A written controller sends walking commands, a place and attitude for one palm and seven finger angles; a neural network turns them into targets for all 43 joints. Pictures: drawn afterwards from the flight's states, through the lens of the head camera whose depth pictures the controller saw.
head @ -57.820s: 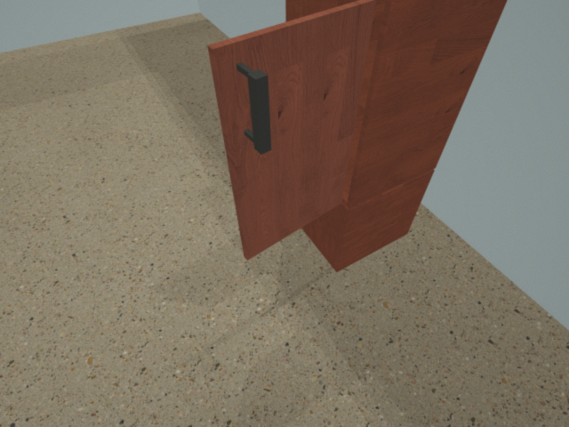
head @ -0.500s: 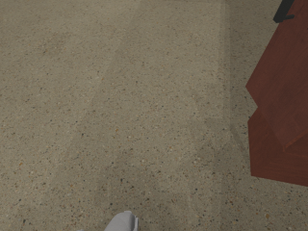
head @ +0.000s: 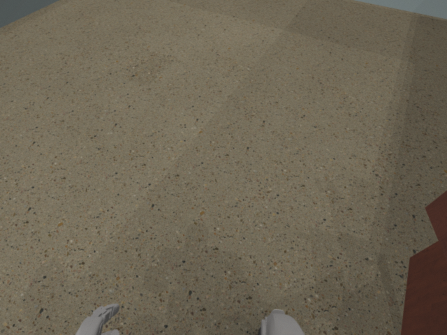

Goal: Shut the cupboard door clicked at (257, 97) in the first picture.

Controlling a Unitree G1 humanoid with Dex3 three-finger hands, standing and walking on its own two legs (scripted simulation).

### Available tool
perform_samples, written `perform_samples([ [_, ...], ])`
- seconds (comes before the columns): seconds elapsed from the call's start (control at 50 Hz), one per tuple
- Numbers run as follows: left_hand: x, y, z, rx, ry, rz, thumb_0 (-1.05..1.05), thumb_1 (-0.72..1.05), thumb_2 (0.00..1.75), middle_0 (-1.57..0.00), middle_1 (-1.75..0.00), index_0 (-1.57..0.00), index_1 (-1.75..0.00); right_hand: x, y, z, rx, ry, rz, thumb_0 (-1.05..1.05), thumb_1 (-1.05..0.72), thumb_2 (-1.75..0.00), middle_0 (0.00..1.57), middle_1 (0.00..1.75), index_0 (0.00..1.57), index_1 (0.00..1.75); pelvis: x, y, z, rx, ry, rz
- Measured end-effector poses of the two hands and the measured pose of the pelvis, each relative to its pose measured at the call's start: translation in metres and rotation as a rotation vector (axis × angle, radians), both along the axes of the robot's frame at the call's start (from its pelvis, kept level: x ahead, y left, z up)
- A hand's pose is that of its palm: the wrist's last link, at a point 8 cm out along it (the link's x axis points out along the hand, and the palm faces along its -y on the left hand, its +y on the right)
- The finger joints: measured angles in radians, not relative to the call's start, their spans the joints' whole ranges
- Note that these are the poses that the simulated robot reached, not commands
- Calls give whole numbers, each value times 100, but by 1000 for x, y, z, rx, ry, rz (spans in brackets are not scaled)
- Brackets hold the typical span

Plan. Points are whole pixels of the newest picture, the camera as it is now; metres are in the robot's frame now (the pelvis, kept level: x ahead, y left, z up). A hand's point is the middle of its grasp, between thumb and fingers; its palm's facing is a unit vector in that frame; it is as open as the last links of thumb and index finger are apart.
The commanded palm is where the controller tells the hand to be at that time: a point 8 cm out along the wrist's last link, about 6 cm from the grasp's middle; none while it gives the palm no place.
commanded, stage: walk to a spot facing it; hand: left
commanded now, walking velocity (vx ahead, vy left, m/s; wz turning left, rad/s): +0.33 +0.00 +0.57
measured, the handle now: out of the picture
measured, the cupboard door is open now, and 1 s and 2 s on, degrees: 23 23 23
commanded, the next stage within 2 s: turn to face it in 0.82 s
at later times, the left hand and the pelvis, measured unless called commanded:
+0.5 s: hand out of the picture +0.12 +0.15 -0.17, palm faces +0.39 -0.90 -0.21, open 7.3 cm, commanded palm none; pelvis +0.20 -0.01 +0.00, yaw +20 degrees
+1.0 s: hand (97, 202) +0.43 +0.34 -0.14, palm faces +0.52 -0.83 -0.19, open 7.4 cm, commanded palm none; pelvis +0.39 +0.09 +0.01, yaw +35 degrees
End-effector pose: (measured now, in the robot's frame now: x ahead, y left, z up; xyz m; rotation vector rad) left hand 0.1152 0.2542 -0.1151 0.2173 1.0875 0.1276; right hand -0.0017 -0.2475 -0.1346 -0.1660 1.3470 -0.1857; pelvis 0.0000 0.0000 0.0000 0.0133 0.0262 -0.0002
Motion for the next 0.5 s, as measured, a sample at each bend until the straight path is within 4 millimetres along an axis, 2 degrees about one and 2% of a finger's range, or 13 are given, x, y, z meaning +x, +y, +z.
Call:
perform_samples([
  [0.08, 49, -21, -2, 30, -62, -10, 0, 90, 90, -20, -30, -20, -29, 21, -23, -23, 25, 61, -12, 0, -90, -90, 20, 30, 20, 30, 41, -24, -16, 9, 4, 37],
  [0.12, 59, -30, 0, 39, -80, 14, 0, 90, 90, -20, -30, -20, -29, 41, -33, -28, 26, 85, 8, 0, -90, -90, 20, 30, 20, 30, 55, -30, -16, 1, -1, 69],
  [0.18, 56, -40, 5, 34, -55, 85, 0, 90, 90, -20, -30, -20, -29, 89, -42, -20, 23, 65, 65, 1, -91, -90, 20, 30, 20, 30, 78, -37, -7, 8, -7, 117],
  [0.26, 40, -52, 5, 5, 26, 189, 0, 90, 90, -20, -30, -20, -29, 167, -43, -5, 29, -14, 140, 1, -91, -90, 19, 30, 20, 30, 112, -42, 5, 13, -2, 184],
  [0.32, 24, -55, 0, -7, 85, 278, 0, 92, 90, -21, -30, -20, -29, 230, -34, 3, 32, -72, 210, 0, -91, -90, 19, 30, 20, 30, 136, -42, 9, 9, -1, 229],
  [0.38, 6, -58, -7, -29, 159, 348, 0, 93, 90, -20, -30, -20, -29, 291, -16, 9, 37, -129, 290, 0, -91, -90, 19, 30, 19, 30, 159, -38, 8, -1, -4, 273],
  [0.44, -10, -60, -16, -60, 236, 416, 0, 92, 90, -20, -30, -20, -29, 352, 12, 12, 46, -182, 379, 0, -91, -90, 19, 30, 19, 30, 181, -28, 3, -14, -10, 312],
  [0.5, -21, -60, -27, -97, 310, 480, 0, 92, 90, -20, -30, -20, -29, 409, 48, 13, 53, -236, 470, 0, -91, -90, 19, 30, 19, 30, 204, -13, -4, -21, -15, 348],
])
